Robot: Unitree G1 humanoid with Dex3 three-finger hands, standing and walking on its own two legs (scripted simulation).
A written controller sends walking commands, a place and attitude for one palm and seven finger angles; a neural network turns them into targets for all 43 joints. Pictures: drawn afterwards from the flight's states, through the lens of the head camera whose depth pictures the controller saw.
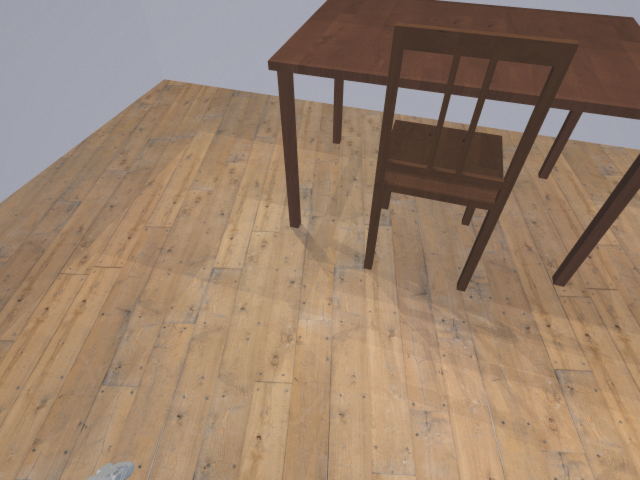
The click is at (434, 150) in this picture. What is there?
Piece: chair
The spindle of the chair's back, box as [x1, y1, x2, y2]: [427, 55, 460, 168]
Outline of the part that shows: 460,56 454,55 427,168 431,168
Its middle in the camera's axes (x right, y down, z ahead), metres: +0.33 -0.33 +1.06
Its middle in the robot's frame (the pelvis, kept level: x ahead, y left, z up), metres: +1.03 -0.28 -0.06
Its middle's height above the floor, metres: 0.70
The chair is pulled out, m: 0.00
